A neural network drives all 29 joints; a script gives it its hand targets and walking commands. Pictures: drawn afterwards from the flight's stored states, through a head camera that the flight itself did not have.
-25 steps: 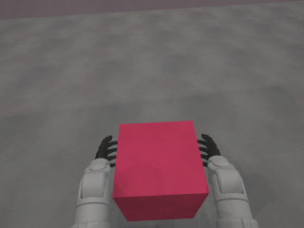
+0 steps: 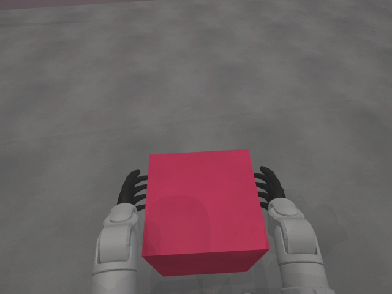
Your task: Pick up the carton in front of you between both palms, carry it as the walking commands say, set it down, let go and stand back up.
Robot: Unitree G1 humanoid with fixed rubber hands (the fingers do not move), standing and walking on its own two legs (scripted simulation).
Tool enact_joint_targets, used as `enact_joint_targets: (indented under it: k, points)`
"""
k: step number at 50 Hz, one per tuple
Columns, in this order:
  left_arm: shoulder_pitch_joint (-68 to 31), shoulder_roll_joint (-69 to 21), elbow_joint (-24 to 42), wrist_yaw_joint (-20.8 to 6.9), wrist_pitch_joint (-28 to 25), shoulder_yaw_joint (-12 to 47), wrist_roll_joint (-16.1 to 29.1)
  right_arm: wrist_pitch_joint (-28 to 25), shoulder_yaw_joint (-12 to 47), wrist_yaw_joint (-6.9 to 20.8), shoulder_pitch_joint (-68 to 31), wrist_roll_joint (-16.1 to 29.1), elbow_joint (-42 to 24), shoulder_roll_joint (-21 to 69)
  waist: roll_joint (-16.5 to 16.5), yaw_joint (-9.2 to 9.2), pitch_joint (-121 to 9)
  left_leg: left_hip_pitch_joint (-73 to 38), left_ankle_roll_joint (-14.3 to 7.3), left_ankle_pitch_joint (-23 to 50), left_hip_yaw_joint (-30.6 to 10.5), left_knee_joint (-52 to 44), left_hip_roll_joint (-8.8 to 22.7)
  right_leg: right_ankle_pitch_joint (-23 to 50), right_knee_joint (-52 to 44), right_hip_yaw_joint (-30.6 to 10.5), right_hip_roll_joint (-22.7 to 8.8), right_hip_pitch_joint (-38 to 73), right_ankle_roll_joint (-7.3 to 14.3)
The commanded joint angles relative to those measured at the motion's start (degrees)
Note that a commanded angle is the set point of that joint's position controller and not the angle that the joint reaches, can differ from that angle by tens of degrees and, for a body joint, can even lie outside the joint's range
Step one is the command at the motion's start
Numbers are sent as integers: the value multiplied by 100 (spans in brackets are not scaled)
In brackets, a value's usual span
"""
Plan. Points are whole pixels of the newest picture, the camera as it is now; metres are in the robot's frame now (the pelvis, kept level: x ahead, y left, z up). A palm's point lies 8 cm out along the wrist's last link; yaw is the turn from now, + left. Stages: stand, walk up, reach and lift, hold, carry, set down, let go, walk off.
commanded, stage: carry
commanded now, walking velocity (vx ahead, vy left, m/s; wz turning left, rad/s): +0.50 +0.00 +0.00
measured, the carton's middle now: (202, 217) +0.29 +0.00 -0.04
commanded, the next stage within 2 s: none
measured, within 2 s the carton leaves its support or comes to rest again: neither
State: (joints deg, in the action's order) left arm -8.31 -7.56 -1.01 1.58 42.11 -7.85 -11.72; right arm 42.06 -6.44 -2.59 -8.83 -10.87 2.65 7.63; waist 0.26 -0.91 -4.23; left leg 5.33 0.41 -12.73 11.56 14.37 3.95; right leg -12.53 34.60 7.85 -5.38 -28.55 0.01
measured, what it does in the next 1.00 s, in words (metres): walks ahead: right foot, then left foot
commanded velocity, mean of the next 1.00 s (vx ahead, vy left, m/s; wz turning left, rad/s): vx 0.01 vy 0.00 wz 0.00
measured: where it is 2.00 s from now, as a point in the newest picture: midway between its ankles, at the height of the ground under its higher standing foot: outside the picture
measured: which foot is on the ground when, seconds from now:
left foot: down 0.00-0.10, up 0.12-0.40, down 0.42-1.00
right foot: up 0.00-0.08, down 0.10-1.00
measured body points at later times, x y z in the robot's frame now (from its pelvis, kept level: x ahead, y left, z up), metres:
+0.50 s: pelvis +0.22 -0.02 -0.01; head +0.22 -0.02 +0.44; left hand +0.51 +0.14 +0.02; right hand +0.52 -0.16 +0.02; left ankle +0.24 +0.08 -0.75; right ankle +0.16 -0.13 -0.75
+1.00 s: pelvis +0.26 -0.02 -0.01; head +0.26 -0.02 +0.44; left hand +0.56 +0.13 +0.02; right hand +0.56 -0.17 +0.02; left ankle +0.24 +0.09 -0.75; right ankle +0.17 -0.13 -0.75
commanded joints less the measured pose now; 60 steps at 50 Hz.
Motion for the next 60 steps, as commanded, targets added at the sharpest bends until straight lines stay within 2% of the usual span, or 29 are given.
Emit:
enact_joint_targets:
  k: [1,2,4,5,6,7,8,9,10,11,13,15,17,19,20,21,22,23,24,26,28,31,35,39,42,48,55,60]
  points:
    - [-2219,-4585,89,-1070,-98,3160,1172,-143,2993,1213,-2239,1178,-358,4410,919,-32,-981,-532,-630,204,-620,-490,1168,511,-568,331,117,351,-24]
    - [-2190,-4536,-28,-1082,-99,3061,1131,-136,2882,1201,-2188,1096,-256,4355,898,-10,-913,-400,-563,51,-536,-345,1141,596,-767,406,128,599,-26]
    - [-2125,-4516,-321,-1115,-140,2856,1066,-155,2742,1197,-2227,981,-67,4354,568,101,-929,124,-310,258,-114,674,800,472,-1177,674,324,1629,-22]
    - [-2234,-4562,-415,-1144,-155,2812,1058,-165,2716,1200,-2228,951,24,4400,268,147,-1135,694,-114,670,137,1611,637,473,-1197,329,66,2540,57]
    - [-2135,-4525,-546,-1171,-152,2729,1015,-152,2732,1209,-2332,957,48,4470,-804,235,-1330,1607,220,-102,340,3052,143,696,-1778,-1343,-1032,3232,385]
    - [-2019,-4588,-656,-1206,-200,2641,1020,-145,2811,1228,-2341,984,85,4561,-1820,294,-1532,2755,283,-1638,-101,4113,-300,1657,-1925,-2834,-1922,4029,1115]
    - [-2181,-4738,-613,-1251,-284,2718,1152,-182,2922,1263,-2389,1059,52,4664,-1580,254,-1573,3038,149,-2012,-660,4730,-83,2800,-1870,-2766,-2043,3987,1290]
    - [-2256,-4948,-523,-1281,-355,2825,1218,-267,3052,1300,-2555,1132,-52,4859,-1202,217,-1599,2942,56,-2024,-899,4858,37,3761,-1734,-2214,-1935,3737,1267]
    - [-2282,-5062,-432,-1314,-427,2919,1277,-357,3162,1322,-2635,1192,-114,5023,-793,189,-1753,2864,-18,-1852,-964,4547,169,3669,-1725,-1775,-1826,3714,1107]
    - [-2368,-5164,-367,-1340,-505,3027,1334,-451,3233,1324,-2680,1242,-138,5131,-599,170,-1780,2670,-33,-1581,-985,3893,271,3513,-1835,-1428,-1674,3576,908]
    - [-2494,-5250,-248,-1358,-644,3219,1412,-609,3390,1296,-2660,1318,-200,5253,-675,151,-1878,2048,29,-1170,-733,2842,120,3503,-1844,-721,-1336,3328,678]
    - [-2464,-5237,-87,-1342,-719,3408,1482,-687,3532,1258,-2539,1337,-321,5243,-811,141,-1976,1618,58,-698,-542,2124,-41,3730,-1693,-284,-1152,3255,625]
    - [-2384,-5155,148,-1299,-697,3581,1546,-647,3665,1219,-2508,1373,-559,5154,-929,183,-2038,1321,46,-39,-367,1603,-93,3560,-1513,-62,-1061,3237,567]
    - [-2353,-5015,363,-1235,-563,3661,1577,-500,3708,1194,-2473,1398,-748,5021,-841,154,-1942,703,39,1173,-215,716,-44,2743,-1206,139,-862,2853,373]
    - [-2304,-4913,400,-1205,-465,3614,1518,-399,3648,1189,-2432,1369,-746,4921,-676,156,-1886,299,46,1659,-271,457,104,2192,-1042,151,-756,2564,237]
    - [-2216,-4813,368,-1176,-361,3531,1435,-291,3542,1192,-2378,1324,-677,4803,-449,150,-1932,-208,11,2088,-512,525,482,1591,-849,152,-709,2165,109]
    - [-2162,-4708,311,-1156,-261,3435,1332,-200,3361,1204,-2358,1248,-605,4663,99,188,-1936,-519,-112,3688,-888,972,963,919,-627,173,-455,1815,-51]
    - [-2135,-4627,192,-1142,-162,3337,1239,-165,3163,1222,-2256,1160,-456,4565,437,176,-1955,-521,-326,3755,-995,1157,1118,684,-888,-43,-328,1828,-134]
    - [-2197,-4558,80,-1132,-104,3249,1184,-145,2957,1223,-2145,1096,-216,4495,588,140,-1767,-234,-329,3553,-1014,1070,1037,660,-872,-39,-334,1969,-178]
    - [-2275,-4517,-217,-1150,-101,3066,1085,-149,2598,1234,-2012,968,178,4479,451,114,-1598,-102,-294,4044,-899,1214,878,1435,-712,-34,-371,2056,-208]
    - [-2356,-4636,-323,-1182,-146,3071,1118,-180,2571,1272,-2113,983,272,4594,360,112,-1722,-214,-276,4498,-770,1429,794,1992,-645,-35,-383,2062,-235]
    - [-2502,-4874,-345,-1218,-197,3111,1200,-222,2707,1320,-2404,1083,218,4813,266,112,-1893,-368,-292,4915,-704,1592,751,2168,-587,-10,-326,2073,-290]
    - [-2511,-5043,-311,-1244,-227,3150,1257,-256,2926,1344,-2621,1208,38,4979,123,112,-1940,-275,-288,4818,-661,1687,680,2472,-638,-11,-281,2243,-288]
    - [-2434,-5053,-232,-1244,-236,3182,1289,-249,3078,1329,-2646,1260,-115,4993,-120,117,-1939,46,-207,4023,-549,1729,529,3335,-613,-17,-363,2584,-232]
    - [-2402,-5024,-173,-1238,-235,3193,1295,-234,3128,1320,-2632,1267,-168,4973,-191,121,-1886,134,-153,3628,-485,1681,457,3579,-582,13,-413,2649,-197]
    - [-2395,-4962,-156,-1226,-221,3183,1271,-208,3055,1312,-2532,1216,-98,4908,-71,118,-1851,35,-178,3708,-523,1704,508,3209,-590,12,-393,2509,-175]
    - [-2471,-4954,-250,-1242,-224,3144,1247,-217,2946,1312,-2511,1156,18,4904,-132,107,-1750,290,-183,2808,-525,1806,530,2994,-610,-6,-490,2486,-97]
    - [-2689,-5019,-195,-1250,-239,3175,1286,-238,3035,1327,-2780,1239,-64,4972,-53,108,-1561,324,-169,2441,-577,1619,591,1897,-721,10,-444,2200,-53]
